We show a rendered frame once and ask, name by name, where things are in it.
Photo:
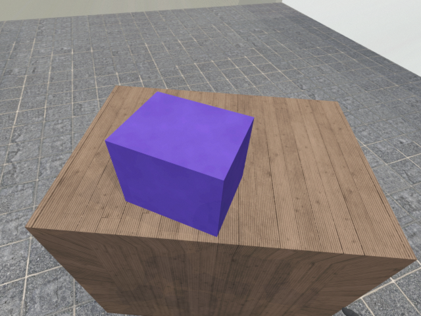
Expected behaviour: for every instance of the pedestal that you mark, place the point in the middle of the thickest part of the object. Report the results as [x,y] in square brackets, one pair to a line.
[308,232]

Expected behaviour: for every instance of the carton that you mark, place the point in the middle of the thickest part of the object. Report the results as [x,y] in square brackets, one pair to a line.
[181,159]

